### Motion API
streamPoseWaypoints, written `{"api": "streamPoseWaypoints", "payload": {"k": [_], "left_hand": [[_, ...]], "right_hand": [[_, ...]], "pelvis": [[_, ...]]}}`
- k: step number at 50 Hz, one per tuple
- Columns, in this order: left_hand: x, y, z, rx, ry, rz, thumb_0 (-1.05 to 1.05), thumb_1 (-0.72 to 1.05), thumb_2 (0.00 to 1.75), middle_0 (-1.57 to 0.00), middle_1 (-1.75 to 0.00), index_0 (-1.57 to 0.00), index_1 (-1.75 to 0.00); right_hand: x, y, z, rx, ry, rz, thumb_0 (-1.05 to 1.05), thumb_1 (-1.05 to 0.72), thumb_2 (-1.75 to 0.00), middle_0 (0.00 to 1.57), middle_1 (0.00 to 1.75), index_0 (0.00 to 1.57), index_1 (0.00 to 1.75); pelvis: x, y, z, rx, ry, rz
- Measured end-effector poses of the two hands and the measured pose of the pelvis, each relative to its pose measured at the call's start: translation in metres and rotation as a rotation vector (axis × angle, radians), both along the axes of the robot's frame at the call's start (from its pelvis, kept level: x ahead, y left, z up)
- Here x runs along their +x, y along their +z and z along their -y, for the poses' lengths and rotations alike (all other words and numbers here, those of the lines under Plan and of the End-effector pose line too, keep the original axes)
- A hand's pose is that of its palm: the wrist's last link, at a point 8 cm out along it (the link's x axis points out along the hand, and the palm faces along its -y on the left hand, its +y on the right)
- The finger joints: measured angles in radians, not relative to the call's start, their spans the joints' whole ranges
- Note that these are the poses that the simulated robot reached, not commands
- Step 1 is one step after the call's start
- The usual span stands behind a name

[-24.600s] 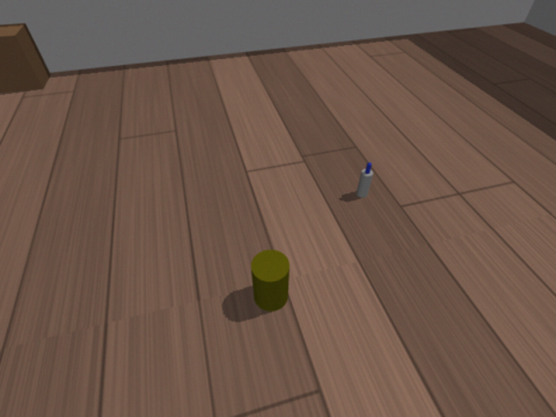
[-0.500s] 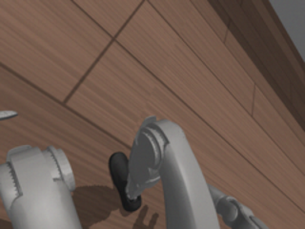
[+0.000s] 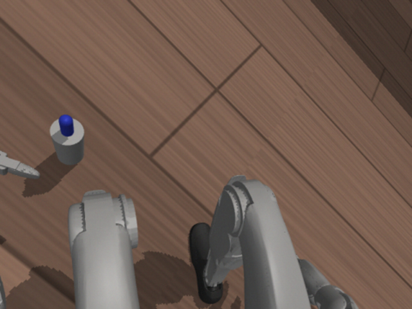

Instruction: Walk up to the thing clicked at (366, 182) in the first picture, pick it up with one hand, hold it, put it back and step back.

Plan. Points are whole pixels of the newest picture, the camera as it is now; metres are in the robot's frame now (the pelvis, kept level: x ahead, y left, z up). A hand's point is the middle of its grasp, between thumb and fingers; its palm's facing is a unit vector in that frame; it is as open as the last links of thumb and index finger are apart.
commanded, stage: home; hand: left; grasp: from the side
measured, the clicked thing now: (68, 139) +0.46 +0.23 -0.21
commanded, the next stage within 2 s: none
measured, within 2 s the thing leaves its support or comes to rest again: neither
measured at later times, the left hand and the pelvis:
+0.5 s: hand out of the picture +0.32 +0.32 +0.04, palm faces +0.18 -0.88 -0.44, open 17.1 cm; pelvis +0.02 -0.01 +0.14, yaw +7 degrees
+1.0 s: hand out of the picture +0.27 +0.23 +0.25, palm faces +0.26 -0.90 -0.34, open 17.4 cm; pelvis +0.09 -0.02 +0.35, yaw +11 degrees
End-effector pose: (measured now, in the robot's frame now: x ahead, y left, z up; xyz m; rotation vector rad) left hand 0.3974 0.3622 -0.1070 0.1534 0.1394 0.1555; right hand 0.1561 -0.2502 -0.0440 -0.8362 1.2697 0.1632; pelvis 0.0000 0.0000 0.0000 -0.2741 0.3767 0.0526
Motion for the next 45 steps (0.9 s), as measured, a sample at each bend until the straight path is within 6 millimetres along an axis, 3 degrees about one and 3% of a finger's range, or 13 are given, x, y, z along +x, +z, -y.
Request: {"api": "streamPoseWaypoints", "payload": {"k": [4, 12, 15, 19, 26, 36, 45], "left_hand": [[-0.008, 0.022, -0.014, 0.066, 0.025, -0.085, -0.01, -0.54, 0.10, -0.10, -0.06, -0.08, -0.07], [-0.033, 0.091, -0.060, 0.200, 0.182, -0.212, -0.01, -0.53, 0.09, -0.09, -0.07, -0.08, -0.08], [-0.049, 0.113, -0.059, 0.236, 0.199, -0.274, -0.01, -0.53, 0.09, -0.08, -0.08, -0.07, -0.08], [-0.071, 0.138, -0.038, 0.250, 0.186, -0.354, -0.01, -0.54, 0.08, -0.08, -0.08, -0.07, -0.07], [-0.104, 0.194, 0.008, 0.213, 0.189, -0.441, -0.01, -0.49, 0.10, -0.09, -0.09, -0.08, -0.08], [-0.124, 0.286, 0.042, 0.153, 0.268, -0.534, -0.01, -0.49, 0.09, -0.07, -0.08, -0.07, -0.07], [-0.141, 0.355, 0.080, 0.071, 0.281, -0.611, -0.01, -0.52, 0.07, -0.07, -0.07, -0.06, -0.06]], "right_hand": [[0.003, 0.000, -0.005, 0.049, -0.075, 0.030, 0.00, -0.93, -0.92, 0.21, 0.31, 0.20, 0.30], [0.001, 0.000, -0.009, 0.148, -0.220, 0.045, 0.00, -0.92, -0.91, 0.21, 0.31, 0.20, 0.30], [0.003, 0.003, -0.009, 0.187, -0.264, 0.040, 0.00, -0.91, -0.91, 0.21, 0.31, 0.20, 0.30], [0.012, 0.019, -0.012, 0.232, -0.304, 0.055, 0.00, -0.90, -0.91, 0.21, 0.31, 0.20, 0.30], [0.050, 0.083, -0.017, 0.283, -0.318, 0.166, 0.01, -0.90, -0.90, 0.21, 0.30, 0.20, 0.30], [0.110, 0.190, -0.013, 0.324, -0.294, 0.377, 0.01, -0.90, -0.90, 0.21, 0.30, 0.20, 0.30], [0.127, 0.272, -0.012, 0.337, -0.295, 0.461, 0.01, -0.90, -0.90, 0.21, 0.30, 0.20, 0.30]], "pelvis": [[0.001, 0.011, 0.001, 0.022, 0.010, -0.043], [0.007, 0.039, 0.001, 0.068, 0.032, -0.140], [0.009, 0.054, 0.002, 0.088, 0.038, -0.170], [0.011, 0.083, 0.004, 0.111, 0.042, -0.195], [0.022, 0.150, 0.012, 0.148, 0.050, -0.199], [0.052, 0.241, 0.022, 0.188, 0.073, -0.142], [0.079, 0.313, 0.023, 0.212, 0.095, -0.043]]}}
